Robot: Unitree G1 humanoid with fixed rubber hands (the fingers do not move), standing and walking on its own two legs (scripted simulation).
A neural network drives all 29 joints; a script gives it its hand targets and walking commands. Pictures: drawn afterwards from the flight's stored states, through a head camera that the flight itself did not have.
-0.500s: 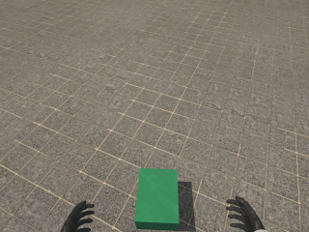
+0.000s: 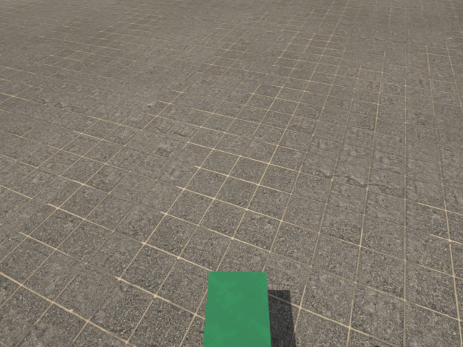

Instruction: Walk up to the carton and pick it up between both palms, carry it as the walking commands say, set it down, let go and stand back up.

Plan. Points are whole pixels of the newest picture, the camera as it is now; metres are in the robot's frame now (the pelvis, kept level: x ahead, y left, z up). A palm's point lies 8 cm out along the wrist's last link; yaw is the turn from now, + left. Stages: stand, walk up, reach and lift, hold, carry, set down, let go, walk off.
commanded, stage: stand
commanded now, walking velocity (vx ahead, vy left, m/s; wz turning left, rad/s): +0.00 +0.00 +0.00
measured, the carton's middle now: (237, 318) +0.42 +0.01 -0.68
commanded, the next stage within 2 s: none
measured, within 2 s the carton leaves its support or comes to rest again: neither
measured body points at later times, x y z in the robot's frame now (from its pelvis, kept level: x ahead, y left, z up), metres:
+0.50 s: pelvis +0.02 -0.01 +0.00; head +0.02 -0.02 +0.45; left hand +0.07 +0.25 -0.13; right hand +0.06 -0.28 -0.14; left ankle -0.05 +0.10 -0.74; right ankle -0.05 -0.11 -0.74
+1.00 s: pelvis +0.00 -0.02 +0.00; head +0.00 -0.03 +0.45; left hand -0.02 +0.22 -0.15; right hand -0.04 -0.25 -0.16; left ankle -0.05 +0.10 -0.74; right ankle -0.05 -0.11 -0.74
